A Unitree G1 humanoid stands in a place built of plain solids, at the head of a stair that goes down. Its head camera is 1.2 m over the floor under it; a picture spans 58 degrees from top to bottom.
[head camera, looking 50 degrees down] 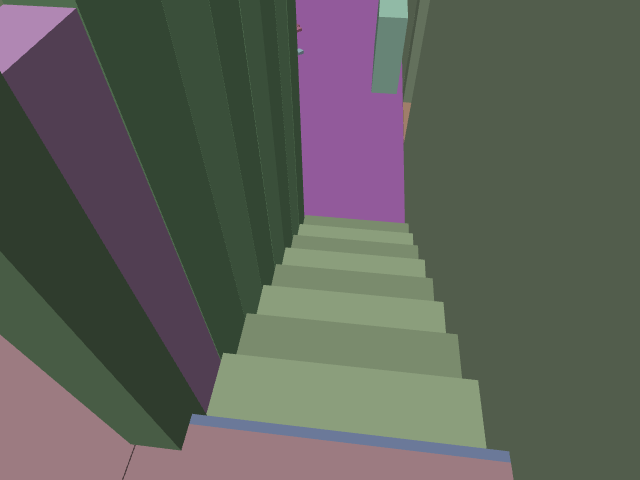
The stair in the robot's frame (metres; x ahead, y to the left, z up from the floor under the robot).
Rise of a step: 0.18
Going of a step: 0.26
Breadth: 0.85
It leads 6 degrees to the right of straight ahead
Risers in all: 9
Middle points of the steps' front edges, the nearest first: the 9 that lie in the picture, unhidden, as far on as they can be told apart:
0.35 -0.06 0.00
0.61 -0.09 -0.17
0.86 -0.12 -0.35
1.12 -0.15 -0.53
1.38 -0.18 -0.70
1.64 -0.21 -0.88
1.90 -0.24 -1.05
2.15 -0.27 -1.23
2.41 -0.30 -1.41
